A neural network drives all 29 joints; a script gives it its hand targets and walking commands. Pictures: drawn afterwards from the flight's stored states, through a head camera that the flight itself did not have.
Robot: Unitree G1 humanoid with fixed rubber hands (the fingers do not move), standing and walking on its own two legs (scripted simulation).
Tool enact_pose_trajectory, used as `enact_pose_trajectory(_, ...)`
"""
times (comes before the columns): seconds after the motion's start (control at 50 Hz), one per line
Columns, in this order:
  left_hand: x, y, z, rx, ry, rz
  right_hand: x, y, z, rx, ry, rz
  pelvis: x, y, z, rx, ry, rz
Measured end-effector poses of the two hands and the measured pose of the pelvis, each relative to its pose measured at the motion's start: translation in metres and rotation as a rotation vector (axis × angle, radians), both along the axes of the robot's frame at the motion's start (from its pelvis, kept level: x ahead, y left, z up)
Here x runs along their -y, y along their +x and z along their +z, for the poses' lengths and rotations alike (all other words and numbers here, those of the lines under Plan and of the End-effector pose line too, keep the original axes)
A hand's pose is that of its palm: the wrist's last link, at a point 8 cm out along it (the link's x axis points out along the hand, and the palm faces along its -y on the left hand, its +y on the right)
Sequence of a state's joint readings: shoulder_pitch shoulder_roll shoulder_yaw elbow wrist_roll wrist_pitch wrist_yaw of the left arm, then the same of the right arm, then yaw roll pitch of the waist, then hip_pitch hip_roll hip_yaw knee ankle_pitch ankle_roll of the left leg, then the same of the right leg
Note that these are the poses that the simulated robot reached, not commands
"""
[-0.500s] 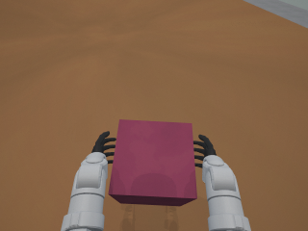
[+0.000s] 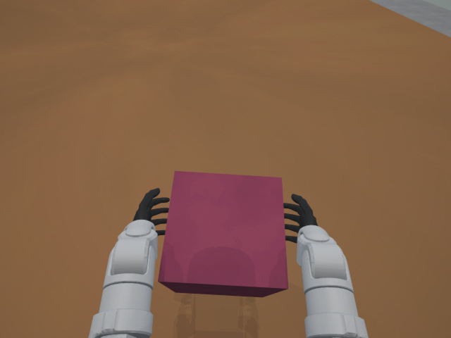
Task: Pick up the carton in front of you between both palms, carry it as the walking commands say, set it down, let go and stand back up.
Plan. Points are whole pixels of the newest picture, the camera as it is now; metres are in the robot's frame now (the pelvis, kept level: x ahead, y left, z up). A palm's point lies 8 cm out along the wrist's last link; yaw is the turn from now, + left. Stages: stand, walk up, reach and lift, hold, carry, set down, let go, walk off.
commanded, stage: carry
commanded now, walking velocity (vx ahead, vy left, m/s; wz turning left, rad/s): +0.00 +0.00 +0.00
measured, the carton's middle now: (223, 240) +0.33 +0.01 -0.06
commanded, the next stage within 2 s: hold in 0.20 s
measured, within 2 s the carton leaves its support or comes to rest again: neither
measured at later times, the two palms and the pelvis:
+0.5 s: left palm (164, 218) +0.31 +0.12 +0.06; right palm (329, 252) +0.26 -0.18 +0.04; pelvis +0.00 +0.02 +0.01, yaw -9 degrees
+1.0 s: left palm (154, 203) +0.35 +0.14 +0.05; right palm (309, 235) +0.29 -0.15 +0.04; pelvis +0.03 +0.05 +0.01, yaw -11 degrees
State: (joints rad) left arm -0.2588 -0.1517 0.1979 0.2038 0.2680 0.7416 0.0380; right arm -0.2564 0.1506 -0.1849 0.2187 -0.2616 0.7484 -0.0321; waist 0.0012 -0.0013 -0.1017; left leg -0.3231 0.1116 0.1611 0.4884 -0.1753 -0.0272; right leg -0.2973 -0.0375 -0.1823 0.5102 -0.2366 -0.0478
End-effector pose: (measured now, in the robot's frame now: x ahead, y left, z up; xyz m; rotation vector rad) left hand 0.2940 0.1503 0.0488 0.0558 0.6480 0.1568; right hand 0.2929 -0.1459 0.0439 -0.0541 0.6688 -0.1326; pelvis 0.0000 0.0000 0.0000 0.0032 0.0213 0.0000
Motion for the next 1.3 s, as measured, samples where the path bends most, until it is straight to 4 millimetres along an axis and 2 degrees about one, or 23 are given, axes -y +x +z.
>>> enact_pose_trajectory(0.24, -0.005, -0.005, 0.003, 0.003, 0.005, 0.012, -0.004, -0.002, 0.001, 0.004, 0.007, 0.01, -0.002, -0.002, 0.0, 0.007, -0.001, 0.002)
enact_pose_trajectory(0.32, -0.003, -0.006, 0.001, -0.004, 0.005, -0.023, -0.001, -0.009, -0.003, -0.002, 0.017, 0.0, -0.005, -0.004, 0.004, 0.08, 0.006, -0.073)
enact_pose_trajectory(0.46, 0.03, 0.011, 0.004, -0.002, -0.019, -0.181, 0.028, -0.033, -0.003, -0.005, -0.005, -0.155, -0.018, -0.004, 0.005, 0.134, -0.01, -0.139)
enact_pose_trajectory(0.52, 0.035, 0.02, 0.007, 0.0, -0.011, -0.205, 0.031, -0.037, 0.0, -0.001, 0.026, -0.188, -0.022, -0.002, 0.005, 0.145, -0.012, -0.166)
enact_pose_trajectory(0.64, 0.028, 0.033, 0.015, 0.031, -0.041, -0.198, 0.024, -0.029, 0.012, 0.027, 0.011, -0.192, -0.031, 0.008, 0.006, 0.152, -0.019, -0.185)
enact_pose_trajectory(0.74, 0.016, 0.039, 0.012, 0.016, -0.039, -0.184, 0.013, -0.017, 0.015, 0.014, 0.016, -0.185, -0.038, 0.018, 0.006, 0.157, -0.021, -0.192)
enact_pose_trajectory(0.9, 0.006, 0.047, 0.007, -0.004, -0.028, -0.178, 0.002, -0.008, 0.009, -0.008, 0.011, -0.187, -0.048, 0.028, 0.008, 0.152, -0.026, -0.192)
enact_pose_trajectory(1.04, 0.011, 0.06, 0.0, -0.029, -0.029, -0.168, 0.003, 0.0, -0.003, -0.037, 0.014, -0.21, -0.052, 0.027, 0.006, 0.133, -0.022, -0.199)
enact_pose_trajectory(1.12, 0.013, 0.074, -0.008, -0.01, -0.033, -0.139, 0.003, 0.016, -0.008, -0.021, 0.009, -0.227, -0.051, 0.021, 0.002, 0.093, -0.018, -0.2)
enact_pose_trajectory(1.18, 0.013, 0.085, -0.024, -0.013, -0.03, -0.134, 0.002, 0.029, -0.02, -0.026, -0.004, -0.228, -0.049, 0.015, -0.003, 0.051, -0.013, -0.2)
enact_pose_trajectory(1.24, 0.011, 0.091, -0.051, -0.031, -0.03, -0.147, 0.002, 0.037, -0.043, -0.045, -0.022, -0.22, -0.047, 0.008, -0.007, -0.017, -0.006, -0.199)
enact_pose_trajectory(1.3, 0.008, 0.093, -0.084, -0.04, -0.018, -0.158, -0.001, 0.039, -0.076, -0.055, -0.024, -0.212, -0.045, 0.002, -0.014, -0.1, 0.002, -0.199)
